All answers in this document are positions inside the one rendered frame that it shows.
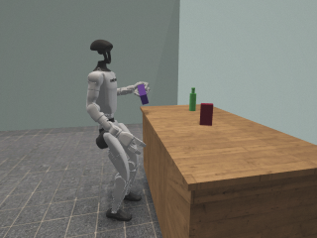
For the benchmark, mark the left robot thigh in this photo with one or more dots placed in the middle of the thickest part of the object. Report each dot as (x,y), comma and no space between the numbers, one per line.
(133,157)

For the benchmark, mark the right robot forearm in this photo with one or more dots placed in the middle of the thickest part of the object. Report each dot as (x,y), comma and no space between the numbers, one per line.
(103,120)

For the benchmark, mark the robot left hand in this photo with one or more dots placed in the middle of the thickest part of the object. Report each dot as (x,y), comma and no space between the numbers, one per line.
(146,85)

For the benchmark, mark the left robot forearm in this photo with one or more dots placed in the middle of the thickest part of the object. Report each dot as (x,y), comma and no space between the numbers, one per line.
(125,90)

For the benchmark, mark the right robot upper arm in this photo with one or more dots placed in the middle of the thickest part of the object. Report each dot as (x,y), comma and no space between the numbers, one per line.
(95,80)

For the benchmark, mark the table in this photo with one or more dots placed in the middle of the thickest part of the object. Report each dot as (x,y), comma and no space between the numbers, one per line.
(234,179)

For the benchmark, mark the sponge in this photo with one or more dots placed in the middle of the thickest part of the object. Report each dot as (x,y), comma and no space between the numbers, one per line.
(143,94)

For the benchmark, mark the robot right hand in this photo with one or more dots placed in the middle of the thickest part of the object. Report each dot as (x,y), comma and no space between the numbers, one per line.
(126,139)

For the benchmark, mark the robot left foot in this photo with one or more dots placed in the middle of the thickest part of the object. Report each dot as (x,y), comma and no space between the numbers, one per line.
(132,197)

